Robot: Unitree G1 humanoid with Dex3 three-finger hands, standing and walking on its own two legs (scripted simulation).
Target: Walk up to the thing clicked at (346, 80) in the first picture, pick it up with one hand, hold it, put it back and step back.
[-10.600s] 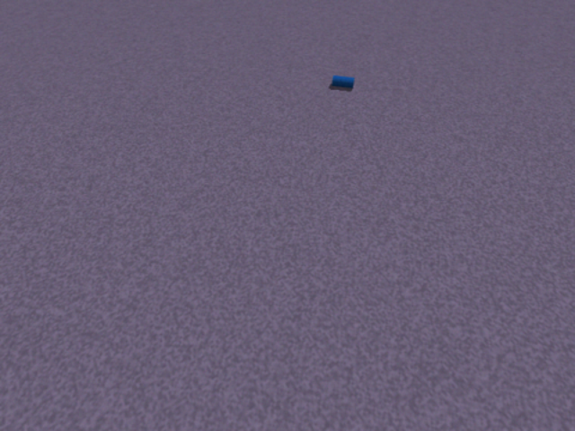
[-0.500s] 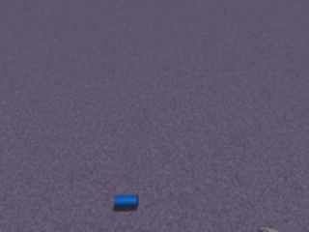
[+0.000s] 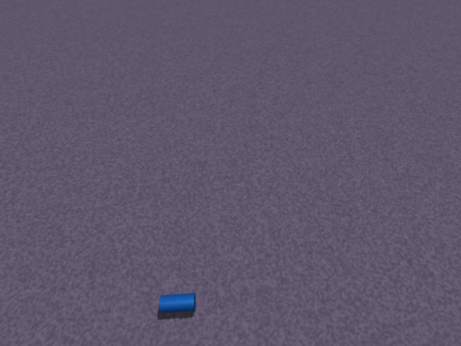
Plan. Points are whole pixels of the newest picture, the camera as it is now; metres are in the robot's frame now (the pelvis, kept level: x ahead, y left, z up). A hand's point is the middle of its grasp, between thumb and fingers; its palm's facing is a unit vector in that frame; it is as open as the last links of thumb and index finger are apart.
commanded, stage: walk up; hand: left
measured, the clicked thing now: (178, 302) +0.40 +0.22 -0.75
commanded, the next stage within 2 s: stand in 0.46 s
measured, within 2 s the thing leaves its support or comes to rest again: neither
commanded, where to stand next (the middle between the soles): +0.02 +0.01 m, yaw +1 degrees
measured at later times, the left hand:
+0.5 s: hand out of the picture +0.08 +0.26 -0.15, palm faces -0.02 -0.94 -0.34, open 7.4 cm
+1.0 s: hand out of the picture +0.06 +0.26 -0.16, palm faces -0.03 -0.94 -0.35, open 7.4 cm
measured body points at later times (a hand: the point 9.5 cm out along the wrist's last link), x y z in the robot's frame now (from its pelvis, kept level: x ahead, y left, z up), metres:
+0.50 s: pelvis +0.00 +0.01 +0.00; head +0.00 +0.00 +0.45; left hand +0.08 +0.31 -0.13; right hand +0.07 -0.30 -0.13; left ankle -0.01 +0.13 -0.75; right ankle -0.02 -0.12 -0.75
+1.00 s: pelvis -0.01 +0.00 +0.00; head +0.00 +0.01 +0.45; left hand +0.06 +0.31 -0.13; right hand +0.06 -0.30 -0.13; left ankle -0.01 +0.13 -0.75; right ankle -0.02 -0.12 -0.75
